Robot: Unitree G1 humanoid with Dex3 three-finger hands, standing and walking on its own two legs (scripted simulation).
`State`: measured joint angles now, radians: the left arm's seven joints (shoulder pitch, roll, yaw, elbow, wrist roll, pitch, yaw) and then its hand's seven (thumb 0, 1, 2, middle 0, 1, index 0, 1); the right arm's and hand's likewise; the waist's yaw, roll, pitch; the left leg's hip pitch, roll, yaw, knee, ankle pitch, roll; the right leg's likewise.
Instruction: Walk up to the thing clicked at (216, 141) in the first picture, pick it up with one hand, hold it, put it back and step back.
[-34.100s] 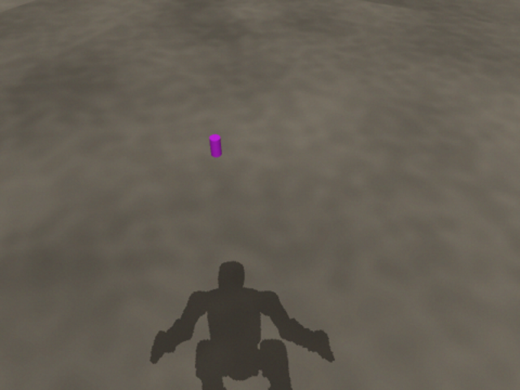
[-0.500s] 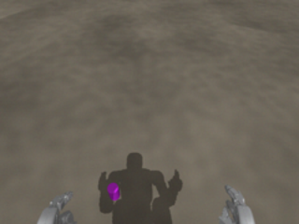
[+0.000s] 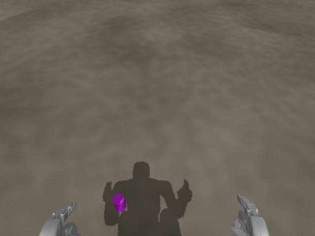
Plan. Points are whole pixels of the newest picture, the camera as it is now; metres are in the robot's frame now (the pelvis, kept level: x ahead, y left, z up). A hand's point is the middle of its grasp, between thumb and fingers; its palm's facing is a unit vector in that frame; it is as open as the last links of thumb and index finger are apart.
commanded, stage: home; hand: left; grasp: from above
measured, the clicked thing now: (119, 202) +0.46 +0.18 -0.65
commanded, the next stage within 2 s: stand in 0.10 s
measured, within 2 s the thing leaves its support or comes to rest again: neither
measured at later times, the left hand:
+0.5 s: hand out of the picture +0.10 +0.24 -0.10, palm faces +0.05 -0.94 -0.34, open 7.3 cm
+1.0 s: hand out of the picture +0.02 +0.23 -0.10, palm faces +0.07 -0.94 -0.34, open 7.3 cm
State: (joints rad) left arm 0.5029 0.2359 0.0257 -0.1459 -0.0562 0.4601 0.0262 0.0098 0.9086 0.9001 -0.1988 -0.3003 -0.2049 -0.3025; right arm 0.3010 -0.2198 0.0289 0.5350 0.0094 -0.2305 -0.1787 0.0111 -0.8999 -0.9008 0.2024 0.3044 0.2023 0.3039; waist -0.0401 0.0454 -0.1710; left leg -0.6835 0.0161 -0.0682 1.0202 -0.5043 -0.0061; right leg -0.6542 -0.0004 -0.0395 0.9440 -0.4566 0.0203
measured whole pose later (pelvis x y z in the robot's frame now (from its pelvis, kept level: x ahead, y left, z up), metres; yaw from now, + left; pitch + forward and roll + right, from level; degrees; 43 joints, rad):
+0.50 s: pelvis -0.01 +0.00 +0.03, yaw +0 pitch -1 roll +0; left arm 0.23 0.29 0.05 0.76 0.04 0.06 0.04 0.01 0.91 0.90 -0.20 -0.30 -0.21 -0.30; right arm 0.20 -0.30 -0.04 0.88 -0.06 -0.03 -0.01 0.01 -0.90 -0.90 0.20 0.30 0.20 0.30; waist 0.02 0.00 0.02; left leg -0.36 -0.02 -0.04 0.75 -0.38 0.01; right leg -0.36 -0.04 -0.01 0.73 -0.36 0.03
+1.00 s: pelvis -0.01 -0.01 +0.06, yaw +2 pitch -4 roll +0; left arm 0.19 0.28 0.04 1.13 0.03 0.01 0.03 0.00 0.91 0.90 -0.20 -0.30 -0.21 -0.30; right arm 0.17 -0.29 -0.03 1.09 -0.03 0.01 -0.02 0.00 -0.90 -0.90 0.20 0.30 0.20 0.30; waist 0.02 0.03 0.06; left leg -0.12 -0.01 -0.06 0.41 -0.21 -0.01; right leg -0.12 -0.03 -0.04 0.40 -0.21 0.02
